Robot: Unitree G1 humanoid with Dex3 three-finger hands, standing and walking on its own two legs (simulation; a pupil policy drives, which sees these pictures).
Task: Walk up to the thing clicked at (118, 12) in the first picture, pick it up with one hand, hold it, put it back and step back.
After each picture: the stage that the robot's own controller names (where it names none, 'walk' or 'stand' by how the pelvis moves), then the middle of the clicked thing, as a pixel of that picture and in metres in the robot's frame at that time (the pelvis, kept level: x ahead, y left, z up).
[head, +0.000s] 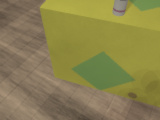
stand; out of the picture +0.83 -0.21 +0.10
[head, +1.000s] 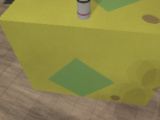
walk; out of the picture +0.77 +0.02 +0.13
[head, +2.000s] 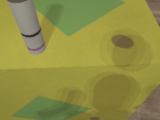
stand; (28, 23) +0.48 +0.21 +0.14
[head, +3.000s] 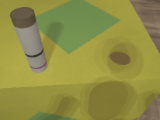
stand; (32, 44) +0.45 +0.19 +0.10
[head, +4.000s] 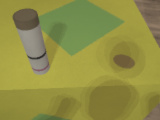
stand; (34, 46) +0.44 +0.18 +0.10
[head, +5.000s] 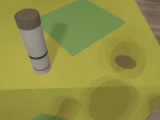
stand; (36, 46) +0.44 +0.18 +0.10
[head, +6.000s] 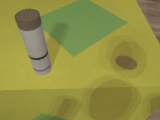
stand; (36, 46) +0.43 +0.18 +0.10
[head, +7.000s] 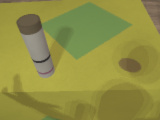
rise first; (38, 50) +0.43 +0.19 +0.10
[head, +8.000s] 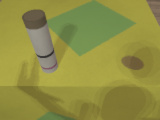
go down; (43, 45) +0.44 +0.18 +0.11
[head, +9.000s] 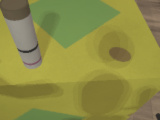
go down; (25, 38) +0.45 +0.17 +0.11
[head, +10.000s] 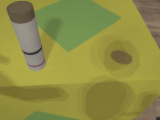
go down; (30, 41) +0.45 +0.18 +0.12
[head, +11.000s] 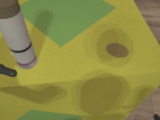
close in; (17, 37) +0.44 +0.19 +0.13
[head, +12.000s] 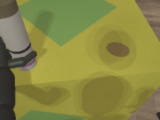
close; (16, 38) +0.43 +0.19 +0.14
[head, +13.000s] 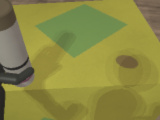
lift; (11, 51) +0.31 +0.19 +0.23
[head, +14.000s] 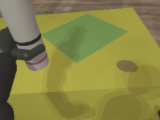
hold; (24, 28) +0.34 +0.16 +0.29
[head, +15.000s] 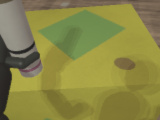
hold; (17, 36) +0.33 +0.17 +0.27
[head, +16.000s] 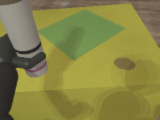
hold; (24, 36) +0.33 +0.16 +0.27
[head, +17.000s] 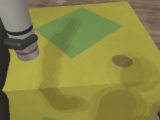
crouch; (16, 18) +0.38 +0.17 +0.29
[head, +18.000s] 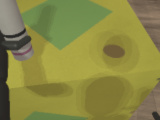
lower; (11, 23) +0.46 +0.20 +0.19
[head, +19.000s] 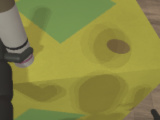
lower; (13, 34) +0.44 +0.20 +0.15
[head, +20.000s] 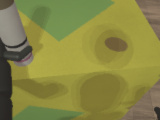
lower; (12, 32) +0.44 +0.20 +0.15
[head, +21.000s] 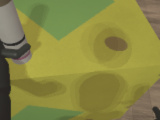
lower; (10, 30) +0.45 +0.20 +0.15
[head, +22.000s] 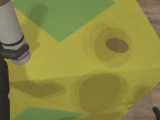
lower; (8, 30) +0.45 +0.21 +0.15
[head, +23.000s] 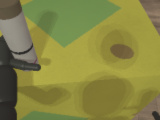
withdraw; (18, 39) +0.42 +0.19 +0.14
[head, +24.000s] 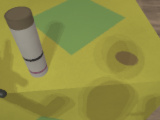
sink last; (30, 47) +0.42 +0.18 +0.13
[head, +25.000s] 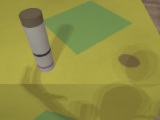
stand; (39, 44) +0.45 +0.19 +0.11
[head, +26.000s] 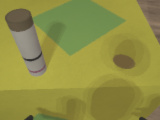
stand; (29, 47) +0.42 +0.20 +0.11
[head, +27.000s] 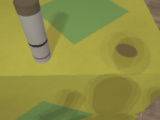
walk; (35, 34) +0.47 +0.18 +0.11
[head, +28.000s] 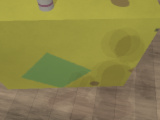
walk; out of the picture +0.71 +0.18 +0.13
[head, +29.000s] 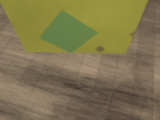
walk; out of the picture +1.08 +0.12 +0.13
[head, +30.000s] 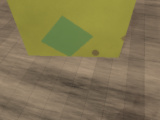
stand; out of the picture +1.25 +0.14 +0.12
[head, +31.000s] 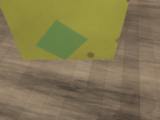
stand; out of the picture +1.23 +0.17 +0.10
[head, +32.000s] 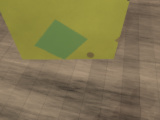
stand; out of the picture +1.21 +0.18 +0.10
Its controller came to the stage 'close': yes
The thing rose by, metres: 0.20
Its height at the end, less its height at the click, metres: +0.00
